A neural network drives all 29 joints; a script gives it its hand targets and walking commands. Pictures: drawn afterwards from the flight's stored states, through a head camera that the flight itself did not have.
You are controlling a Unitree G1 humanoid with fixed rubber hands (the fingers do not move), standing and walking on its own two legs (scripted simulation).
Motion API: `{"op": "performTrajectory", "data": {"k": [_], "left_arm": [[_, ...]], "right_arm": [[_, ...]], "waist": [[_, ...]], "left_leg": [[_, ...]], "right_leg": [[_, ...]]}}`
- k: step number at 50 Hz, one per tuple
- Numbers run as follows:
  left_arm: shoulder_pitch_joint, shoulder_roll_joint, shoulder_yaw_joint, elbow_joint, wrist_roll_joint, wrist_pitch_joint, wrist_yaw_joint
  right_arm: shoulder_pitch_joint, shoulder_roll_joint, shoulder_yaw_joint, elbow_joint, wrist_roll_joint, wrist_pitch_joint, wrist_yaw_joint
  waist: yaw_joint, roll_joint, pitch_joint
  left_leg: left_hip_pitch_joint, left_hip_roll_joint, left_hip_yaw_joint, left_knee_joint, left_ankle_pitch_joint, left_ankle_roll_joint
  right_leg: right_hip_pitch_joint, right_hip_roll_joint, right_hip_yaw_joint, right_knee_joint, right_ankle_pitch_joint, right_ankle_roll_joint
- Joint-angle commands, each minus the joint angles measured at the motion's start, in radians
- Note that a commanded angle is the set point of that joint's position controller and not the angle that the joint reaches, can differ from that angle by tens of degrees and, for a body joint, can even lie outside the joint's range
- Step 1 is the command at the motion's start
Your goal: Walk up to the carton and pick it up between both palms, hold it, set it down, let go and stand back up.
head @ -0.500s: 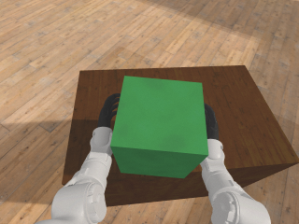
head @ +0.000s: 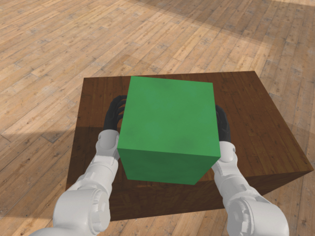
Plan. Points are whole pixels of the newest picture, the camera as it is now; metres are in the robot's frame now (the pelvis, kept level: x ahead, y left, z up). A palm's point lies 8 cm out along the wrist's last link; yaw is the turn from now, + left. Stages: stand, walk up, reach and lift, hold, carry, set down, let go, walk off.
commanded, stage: reach and lift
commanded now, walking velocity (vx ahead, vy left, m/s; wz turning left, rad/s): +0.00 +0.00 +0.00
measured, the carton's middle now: (165, 135) +0.37 +0.01 +0.00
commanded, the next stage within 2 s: hold in 1.84 s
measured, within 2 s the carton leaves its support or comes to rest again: neither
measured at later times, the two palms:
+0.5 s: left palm (101, 102) +0.38 +0.17 +0.12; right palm (228, 114) +0.37 -0.13 +0.12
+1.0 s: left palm (100, 96) +0.36 +0.16 +0.17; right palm (240, 119) +0.35 -0.14 +0.14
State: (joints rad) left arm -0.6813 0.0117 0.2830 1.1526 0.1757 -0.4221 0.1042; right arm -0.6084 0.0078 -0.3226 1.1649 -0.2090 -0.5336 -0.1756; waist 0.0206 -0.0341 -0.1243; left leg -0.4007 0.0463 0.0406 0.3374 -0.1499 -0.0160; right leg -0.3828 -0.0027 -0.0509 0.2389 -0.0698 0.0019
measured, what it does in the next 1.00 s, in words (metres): stands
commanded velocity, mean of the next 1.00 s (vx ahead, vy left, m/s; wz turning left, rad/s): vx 0.00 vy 0.00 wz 0.00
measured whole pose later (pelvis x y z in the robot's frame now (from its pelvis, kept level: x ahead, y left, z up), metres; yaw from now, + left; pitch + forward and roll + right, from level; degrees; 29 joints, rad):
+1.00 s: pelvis -0.02 +0.01 +0.00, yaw +2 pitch -6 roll -1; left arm -0.63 -0.07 0.26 0.27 0.29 0.52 0.02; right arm -0.55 -0.02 -0.11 0.53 0.11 0.19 -0.17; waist -0.06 -0.05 0.03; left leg -0.06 0.02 0.01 0.33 -0.17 0.00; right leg -0.04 -0.03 -0.08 0.26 -0.11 0.02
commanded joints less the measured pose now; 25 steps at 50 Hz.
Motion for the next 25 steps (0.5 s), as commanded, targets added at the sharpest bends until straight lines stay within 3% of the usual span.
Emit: {"op": "performTrajectory", "data": {"k": [1, 7, 10, 13, 18, 21, 25], "left_arm": [[-0.539, -0.668, -0.371, -0.170, 0.029, -0.035, -0.117], [-0.509, -0.735, -0.510, -0.344, -0.044, 0.039, -0.113], [-0.489, -0.728, -0.548, -0.447, -0.057, 0.111, -0.112], [-0.500, -0.747, -0.568, -0.520, -0.079, 0.214, -0.123], [-0.441, -0.746, -0.583, -0.690, -0.083, 0.448, -0.138], [-0.432, -0.754, -0.611, -0.853, -0.095, 0.569, -0.150], [-0.350, -0.693, -0.555, -0.875, -0.034, 0.712, -0.183]], "right_arm": [[-0.631, 0.676, 0.477, -0.209, -0.047, -0.018, 0.123], [-0.578, 0.723, 0.665, -0.387, 0.104, 0.101, 0.104], [-0.555, 0.723, 0.731, -0.462, 0.180, 0.187, 0.093], [-0.590, 0.726, 0.756, -0.583, 0.223, 0.276, 0.081], [-0.643, 0.671, 0.782, -0.760, 0.318, 0.437, 0.069], [-0.653, 0.647, 0.786, -0.860, 0.376, 0.506, 0.068], [-0.617, 0.569, 0.738, -0.857, 0.378, 0.576, 0.067]], "waist": [[0.009, 0.037, -0.578], [-0.025, 0.047, -0.560], [-0.033, 0.045, -0.487], [-0.037, 0.028, -0.450], [-0.039, 0.030, -0.375], [-0.055, 0.040, -0.370], [-0.064, 0.031, -0.237]], "left_leg": [[0.174, -0.058, 0.023, 0.039, 0.310, -0.032], [0.237, -0.062, -0.022, 0.068, 0.408, -0.041], [0.258, -0.069, -0.037, 0.063, 0.391, -0.038], [0.266, -0.078, -0.046, 0.040, 0.325, -0.027], [0.343, -0.084, -0.057, 0.033, 0.345, -0.028], [0.392, -0.088, -0.064, 0.033, 0.365, -0.040], [0.410, -0.089, -0.062, 0.006, 0.310, -0.037]], "right_leg": [[0.337, 0.040, 0.011, 0.074, 0.313, 0.006], [0.370, 0.046, 0.036, 0.077, 0.387, 0.012], [0.369, 0.043, 0.050, 0.064, 0.337, 0.015], [0.376, 0.040, 0.051, 0.047, 0.245, 0.016], [0.401, 0.052, 0.045, 0.029, 0.202, 0.009], [0.406, 0.057, 0.035, 0.027, 0.203, 0.010], [0.409, 0.054, 0.014, 0.009, 0.159, 0.024]]}}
